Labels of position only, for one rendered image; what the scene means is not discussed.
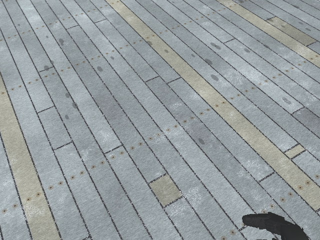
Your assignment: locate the robot right hand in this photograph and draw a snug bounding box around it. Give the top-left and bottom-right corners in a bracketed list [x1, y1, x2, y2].
[242, 212, 309, 240]

